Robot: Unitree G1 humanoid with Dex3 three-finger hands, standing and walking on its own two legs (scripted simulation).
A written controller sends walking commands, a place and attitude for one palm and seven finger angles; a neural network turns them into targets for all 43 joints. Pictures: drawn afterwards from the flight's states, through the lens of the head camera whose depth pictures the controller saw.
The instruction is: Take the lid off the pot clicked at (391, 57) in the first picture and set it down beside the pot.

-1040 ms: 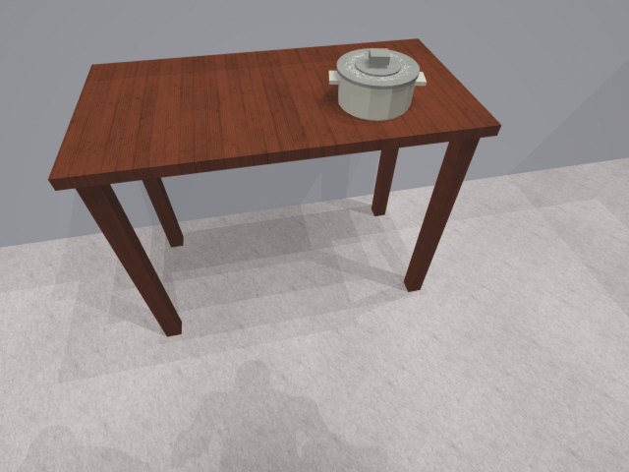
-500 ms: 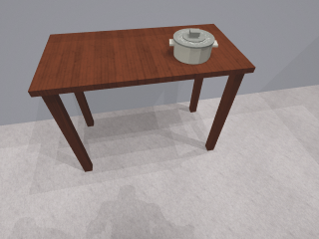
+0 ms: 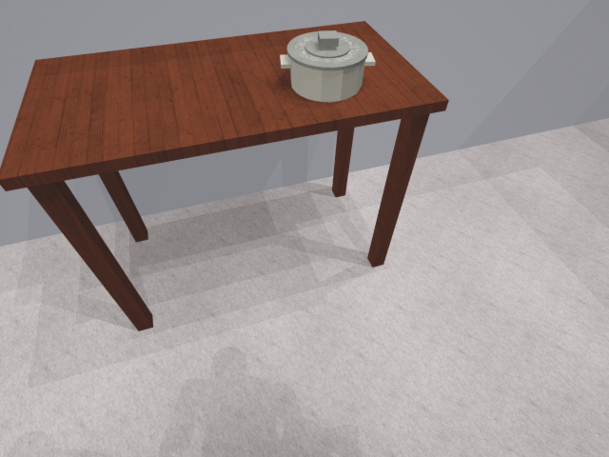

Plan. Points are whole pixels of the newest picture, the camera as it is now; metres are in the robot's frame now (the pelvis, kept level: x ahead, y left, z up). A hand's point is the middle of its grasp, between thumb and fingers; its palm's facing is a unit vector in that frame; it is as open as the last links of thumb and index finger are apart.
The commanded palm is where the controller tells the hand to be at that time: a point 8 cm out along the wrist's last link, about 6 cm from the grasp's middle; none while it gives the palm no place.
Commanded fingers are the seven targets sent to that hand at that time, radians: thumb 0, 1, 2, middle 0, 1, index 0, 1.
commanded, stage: walk to a spot facing it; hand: left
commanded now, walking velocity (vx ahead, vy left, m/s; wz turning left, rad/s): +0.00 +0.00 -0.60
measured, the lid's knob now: (328, 38) +0.98 +0.03 +0.10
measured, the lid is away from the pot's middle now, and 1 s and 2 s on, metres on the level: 0.00 0.00 0.00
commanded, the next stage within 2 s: none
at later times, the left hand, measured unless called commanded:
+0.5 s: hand out of the picture +0.07 +0.21 -0.16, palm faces -0.17 -0.95 -0.25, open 7.4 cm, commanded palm none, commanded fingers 0.00 0.90 0.90 -0.20 -0.30 -0.20 -0.30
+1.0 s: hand (243, 424) +0.19 +0.11 -0.15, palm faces -0.52 -0.82 -0.25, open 7.4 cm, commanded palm none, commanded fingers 0.00 0.90 0.90 -0.20 -0.30 -0.20 -0.30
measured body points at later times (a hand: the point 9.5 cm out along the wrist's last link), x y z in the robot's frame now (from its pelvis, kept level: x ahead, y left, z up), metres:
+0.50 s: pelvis -0.01 +0.01 +0.00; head +0.03 +0.01 +0.45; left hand +0.08 +0.26 -0.14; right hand +0.05 -0.26 -0.12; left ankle +0.00 +0.15 -0.73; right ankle +0.01 -0.10 -0.73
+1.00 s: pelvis +0.00 -0.01 +0.00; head +0.02 -0.03 +0.45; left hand +0.22 +0.16 -0.13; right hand -0.13 -0.26 -0.15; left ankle +0.05 +0.11 -0.67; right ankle -0.05 -0.12 -0.73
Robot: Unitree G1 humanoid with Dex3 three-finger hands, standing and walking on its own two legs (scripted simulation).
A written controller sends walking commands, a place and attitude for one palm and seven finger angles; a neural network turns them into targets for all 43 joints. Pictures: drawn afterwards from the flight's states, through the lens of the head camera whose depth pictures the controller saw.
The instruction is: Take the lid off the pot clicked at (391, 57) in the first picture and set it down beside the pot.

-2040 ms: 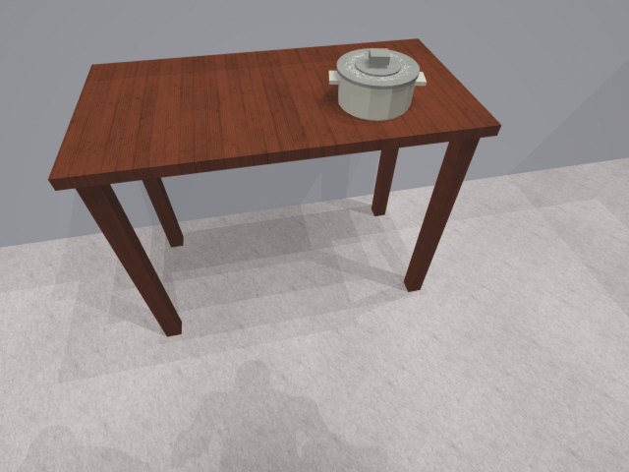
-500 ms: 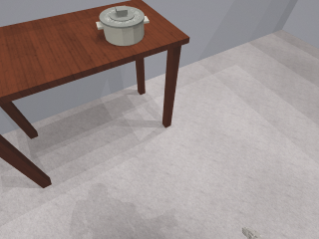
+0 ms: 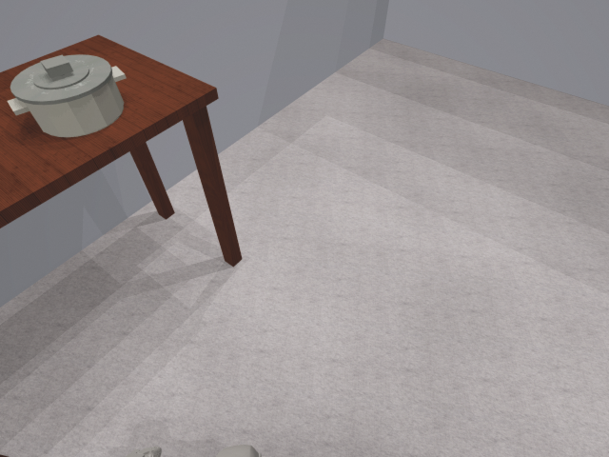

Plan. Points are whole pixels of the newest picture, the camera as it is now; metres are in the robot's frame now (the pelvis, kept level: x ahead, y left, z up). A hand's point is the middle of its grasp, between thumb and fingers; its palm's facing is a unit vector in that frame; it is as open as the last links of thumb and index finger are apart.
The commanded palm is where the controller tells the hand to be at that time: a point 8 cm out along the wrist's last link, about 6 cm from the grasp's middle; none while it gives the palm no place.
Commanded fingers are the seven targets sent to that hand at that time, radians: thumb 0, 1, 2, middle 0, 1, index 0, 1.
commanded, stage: walk to a spot facing it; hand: left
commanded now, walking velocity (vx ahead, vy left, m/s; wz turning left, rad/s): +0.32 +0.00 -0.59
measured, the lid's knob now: (57, 66) +0.80 +0.56 +0.10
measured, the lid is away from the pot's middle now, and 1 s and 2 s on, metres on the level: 0.00 0.00 0.00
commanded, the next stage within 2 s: turn to face it in 1.04 s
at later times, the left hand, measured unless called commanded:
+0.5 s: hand (213, 356) +0.30 +0.18 -0.15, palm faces -0.32 -0.94 -0.15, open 7.4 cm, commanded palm none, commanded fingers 0.00 0.90 0.90 -0.20 -0.30 -0.20 -0.30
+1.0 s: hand (296, 271) +0.48 +0.05 -0.16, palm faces -0.42 -0.88 -0.22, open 7.2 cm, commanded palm none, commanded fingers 0.00 0.90 0.90 -0.20 -0.30 -0.20 -0.30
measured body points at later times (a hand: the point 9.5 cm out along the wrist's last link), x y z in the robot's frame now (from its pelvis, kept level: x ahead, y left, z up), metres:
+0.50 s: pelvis +0.16 +0.02 +0.02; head +0.19 +0.04 +0.47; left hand +0.31 +0.23 -0.14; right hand +0.04 -0.17 -0.12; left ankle +0.12 +0.13 -0.73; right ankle +0.18 -0.14 -0.64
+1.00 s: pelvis +0.34 -0.10 +0.01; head +0.35 -0.10 +0.46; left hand +0.50 +0.09 -0.14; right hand +0.28 -0.34 -0.13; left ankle +0.47 +0.00 -0.68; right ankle +0.31 -0.17 -0.73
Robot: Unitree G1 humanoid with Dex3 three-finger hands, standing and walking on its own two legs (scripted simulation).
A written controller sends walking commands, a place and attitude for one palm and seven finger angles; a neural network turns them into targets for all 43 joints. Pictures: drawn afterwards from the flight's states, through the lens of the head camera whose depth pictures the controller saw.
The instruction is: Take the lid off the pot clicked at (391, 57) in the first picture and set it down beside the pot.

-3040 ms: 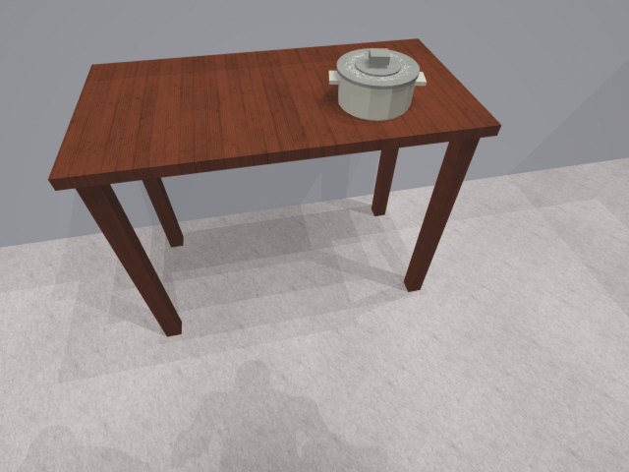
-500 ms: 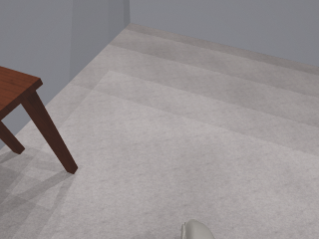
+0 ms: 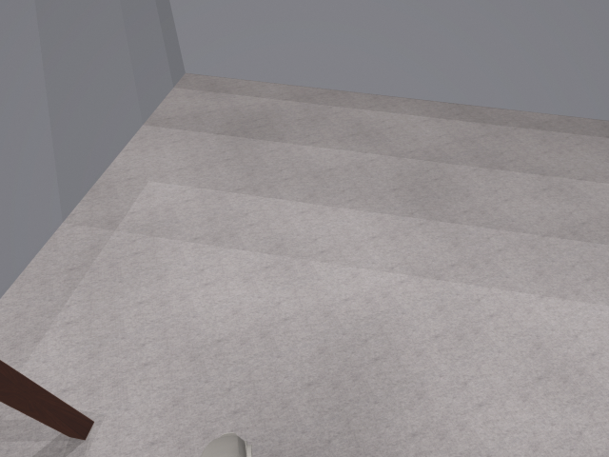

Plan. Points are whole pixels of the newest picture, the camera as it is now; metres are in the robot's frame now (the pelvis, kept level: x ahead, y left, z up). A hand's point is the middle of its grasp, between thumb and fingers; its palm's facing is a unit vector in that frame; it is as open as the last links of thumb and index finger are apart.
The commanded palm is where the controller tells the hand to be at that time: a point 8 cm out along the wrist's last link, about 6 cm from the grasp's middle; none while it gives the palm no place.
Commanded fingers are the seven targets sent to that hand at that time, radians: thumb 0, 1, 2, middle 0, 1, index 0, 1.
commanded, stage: walk to a spot facing it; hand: left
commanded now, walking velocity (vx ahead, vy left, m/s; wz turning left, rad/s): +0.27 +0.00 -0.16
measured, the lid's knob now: out of the picture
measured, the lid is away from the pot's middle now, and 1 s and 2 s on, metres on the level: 0.00 0.00 0.00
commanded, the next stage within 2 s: turn to face it in 0.04 s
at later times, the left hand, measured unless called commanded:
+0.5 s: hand (180, 418) +0.21 +0.21 -0.17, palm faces +0.12 -0.97 -0.21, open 7.3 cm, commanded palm none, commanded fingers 0.00 0.90 0.90 -0.20 -0.30 -0.20 -0.30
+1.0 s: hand out of the picture +0.12 +0.24 -0.19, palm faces +0.45 -0.86 -0.25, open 7.4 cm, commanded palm none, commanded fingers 0.00 0.90 0.90 -0.20 -0.30 -0.20 -0.30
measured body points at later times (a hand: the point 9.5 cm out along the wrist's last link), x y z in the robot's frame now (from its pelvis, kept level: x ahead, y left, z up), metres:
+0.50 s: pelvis +0.15 +0.02 +0.00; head +0.18 +0.02 +0.45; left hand +0.20 +0.26 -0.15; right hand +0.17 -0.22 -0.16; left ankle +0.15 +0.14 -0.74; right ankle +0.19 -0.10 -0.72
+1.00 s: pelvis +0.17 +0.02 -0.02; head +0.20 +0.06 +0.43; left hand +0.09 +0.28 -0.17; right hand +0.41 -0.16 -0.13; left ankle +0.16 +0.13 -0.74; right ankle +0.19 -0.11 -0.70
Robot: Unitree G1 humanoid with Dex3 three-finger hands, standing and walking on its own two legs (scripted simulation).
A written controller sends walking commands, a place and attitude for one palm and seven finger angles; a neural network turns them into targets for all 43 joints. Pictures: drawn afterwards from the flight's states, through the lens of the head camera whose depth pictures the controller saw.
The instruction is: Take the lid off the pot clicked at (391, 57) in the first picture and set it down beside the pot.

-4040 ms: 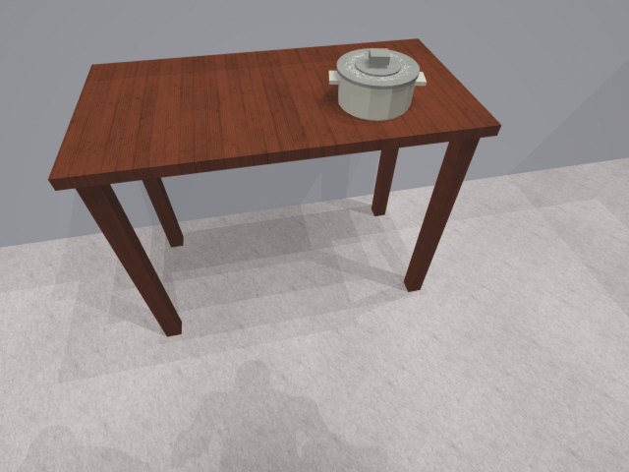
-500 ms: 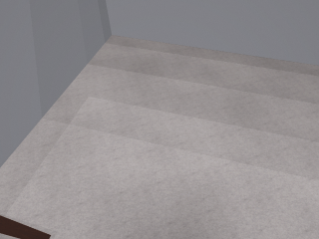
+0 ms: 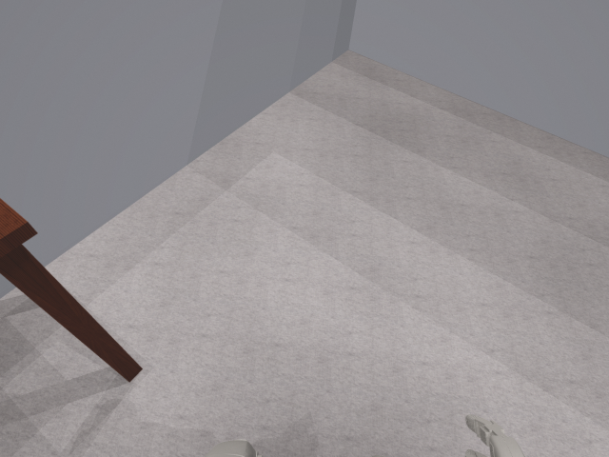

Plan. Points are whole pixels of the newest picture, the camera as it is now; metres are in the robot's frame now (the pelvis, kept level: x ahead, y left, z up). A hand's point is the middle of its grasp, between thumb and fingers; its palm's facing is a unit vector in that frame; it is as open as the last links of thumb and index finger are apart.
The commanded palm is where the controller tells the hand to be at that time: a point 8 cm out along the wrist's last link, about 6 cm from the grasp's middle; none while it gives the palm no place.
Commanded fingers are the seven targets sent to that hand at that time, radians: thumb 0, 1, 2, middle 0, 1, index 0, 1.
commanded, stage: turn to face it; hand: left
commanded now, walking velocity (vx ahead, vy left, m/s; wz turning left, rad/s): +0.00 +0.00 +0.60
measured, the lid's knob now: out of the picture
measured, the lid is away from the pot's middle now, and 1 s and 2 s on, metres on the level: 0.00 0.00 0.00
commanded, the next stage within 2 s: take the last steps up to it in 1.58 s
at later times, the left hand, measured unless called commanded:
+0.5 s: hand out of the picture +0.03 +0.18 -0.13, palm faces +0.31 -0.90 -0.30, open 7.4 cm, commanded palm none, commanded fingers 0.00 0.90 0.90 -0.20 -0.30 -0.20 -0.30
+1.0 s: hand out of the picture -0.06 +0.22 -0.14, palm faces +0.59 -0.75 -0.29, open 7.4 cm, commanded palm none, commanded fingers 0.00 0.90 0.90 -0.20 -0.30 -0.20 -0.30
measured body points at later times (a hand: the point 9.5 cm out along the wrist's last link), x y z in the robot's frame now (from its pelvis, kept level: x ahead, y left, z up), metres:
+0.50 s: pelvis +0.00 -0.04 +0.02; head +0.04 -0.06 +0.46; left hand +0.01 +0.22 -0.10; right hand +0.14 -0.28 -0.14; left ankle -0.03 +0.08 -0.64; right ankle +0.03 -0.16 -0.72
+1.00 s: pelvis -0.01 -0.02 +0.02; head +0.03 +0.01 +0.46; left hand -0.10 +0.26 -0.12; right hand +0.22 -0.18 -0.12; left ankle -0.06 +0.08 -0.72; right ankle +0.08 -0.14 -0.67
